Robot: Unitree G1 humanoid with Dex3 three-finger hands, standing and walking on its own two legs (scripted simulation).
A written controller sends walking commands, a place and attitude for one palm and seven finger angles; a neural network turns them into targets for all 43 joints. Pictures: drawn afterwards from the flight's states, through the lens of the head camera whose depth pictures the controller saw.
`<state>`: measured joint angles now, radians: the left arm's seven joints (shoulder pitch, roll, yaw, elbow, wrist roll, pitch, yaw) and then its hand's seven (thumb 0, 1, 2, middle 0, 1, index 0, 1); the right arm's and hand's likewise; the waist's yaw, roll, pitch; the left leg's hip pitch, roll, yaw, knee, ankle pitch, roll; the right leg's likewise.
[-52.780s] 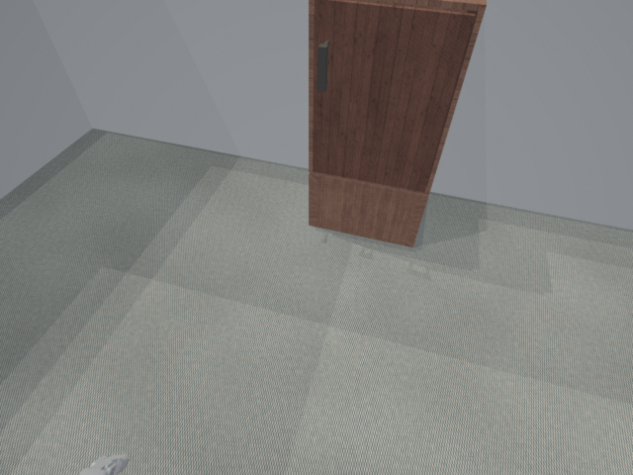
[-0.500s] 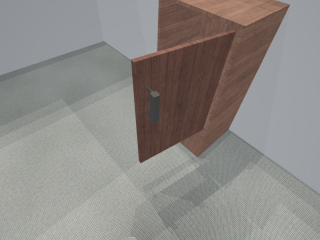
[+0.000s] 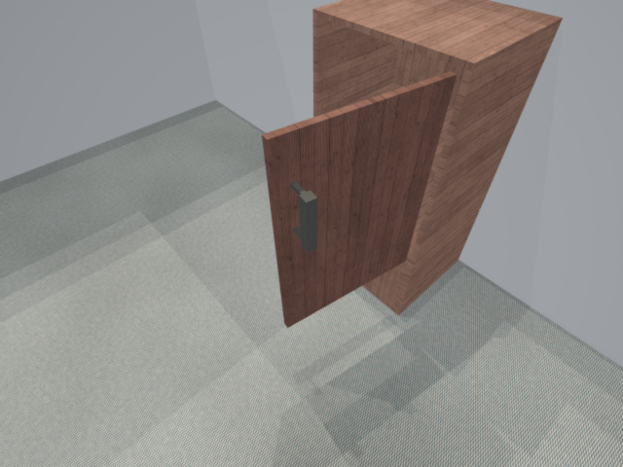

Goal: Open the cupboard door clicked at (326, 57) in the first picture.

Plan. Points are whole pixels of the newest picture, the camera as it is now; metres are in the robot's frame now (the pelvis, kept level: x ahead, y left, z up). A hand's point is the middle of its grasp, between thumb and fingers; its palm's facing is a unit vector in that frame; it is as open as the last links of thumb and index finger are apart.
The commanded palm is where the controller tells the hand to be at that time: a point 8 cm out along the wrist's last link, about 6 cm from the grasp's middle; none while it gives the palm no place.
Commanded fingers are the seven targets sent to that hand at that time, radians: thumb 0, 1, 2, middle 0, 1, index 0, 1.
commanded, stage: let the arm hang, fingers relaxed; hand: left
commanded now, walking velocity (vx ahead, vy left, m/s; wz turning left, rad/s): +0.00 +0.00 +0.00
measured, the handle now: (302, 216) +0.55 +0.06 -0.02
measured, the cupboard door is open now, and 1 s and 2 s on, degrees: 81 81 81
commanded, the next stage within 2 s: look to check the result in 0.26 s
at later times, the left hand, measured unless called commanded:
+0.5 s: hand out of the picture -0.01 +0.14 -0.18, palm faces +0.04 -0.99 -0.17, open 7.3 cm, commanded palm none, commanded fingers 0.00 0.90 0.90 -0.20 -0.30 -0.20 -0.30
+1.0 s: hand out of the picture +0.01 +0.13 -0.18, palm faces +0.05 -0.99 -0.15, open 7.3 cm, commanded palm none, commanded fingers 0.00 0.90 0.90 -0.20 -0.30 -0.20 -0.30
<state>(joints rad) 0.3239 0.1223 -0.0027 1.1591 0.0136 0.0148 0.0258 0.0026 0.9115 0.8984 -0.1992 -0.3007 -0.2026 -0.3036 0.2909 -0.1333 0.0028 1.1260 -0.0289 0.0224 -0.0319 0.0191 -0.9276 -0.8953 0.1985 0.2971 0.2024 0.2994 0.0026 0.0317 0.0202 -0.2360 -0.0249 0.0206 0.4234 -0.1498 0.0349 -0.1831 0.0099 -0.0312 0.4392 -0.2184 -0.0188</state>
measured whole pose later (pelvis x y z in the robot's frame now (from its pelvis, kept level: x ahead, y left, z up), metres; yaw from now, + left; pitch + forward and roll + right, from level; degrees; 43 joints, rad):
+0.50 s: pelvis +0.01 -0.01 +0.00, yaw +0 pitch -2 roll +0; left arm 0.30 0.11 0.01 1.16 0.01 0.00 0.03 0.00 0.91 0.90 -0.20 -0.30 -0.20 -0.30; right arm 0.32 -0.10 0.01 1.15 -0.03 0.01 -0.04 0.01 -0.91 -0.90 0.20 0.30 0.20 0.30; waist -0.01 0.02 0.04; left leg -0.23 -0.01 0.02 0.42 -0.16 0.02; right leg -0.18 0.02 -0.03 0.43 -0.23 -0.03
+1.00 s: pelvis +0.03 -0.02 +0.00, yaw +0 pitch -2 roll +0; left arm 0.30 0.10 0.00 1.16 0.01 -0.01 0.03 0.00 0.91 0.90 -0.20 -0.30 -0.20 -0.30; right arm 0.28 -0.12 0.01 1.16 -0.02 0.00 -0.04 0.01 -0.92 -0.90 0.20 0.30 0.20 0.30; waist 0.00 0.00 0.04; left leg -0.19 -0.01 0.01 0.41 -0.19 0.01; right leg -0.13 0.03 -0.04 0.40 -0.25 -0.04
